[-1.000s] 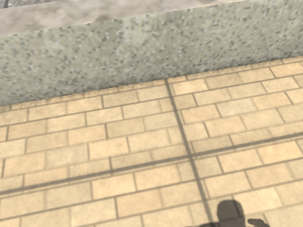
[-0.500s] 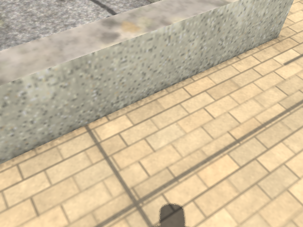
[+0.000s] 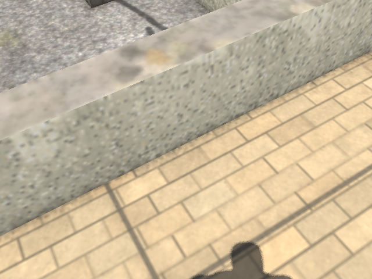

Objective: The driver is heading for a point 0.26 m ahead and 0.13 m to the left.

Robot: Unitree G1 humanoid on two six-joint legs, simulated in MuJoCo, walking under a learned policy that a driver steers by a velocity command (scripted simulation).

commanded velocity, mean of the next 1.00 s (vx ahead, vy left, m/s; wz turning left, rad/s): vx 0.04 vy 0.00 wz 0.18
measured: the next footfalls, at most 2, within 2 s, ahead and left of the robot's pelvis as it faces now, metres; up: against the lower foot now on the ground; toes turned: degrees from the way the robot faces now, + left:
left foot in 0.22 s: +0.19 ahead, +0.12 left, +0.00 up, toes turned +9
right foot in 0.58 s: +0.19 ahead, -0.12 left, +0.00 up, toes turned +11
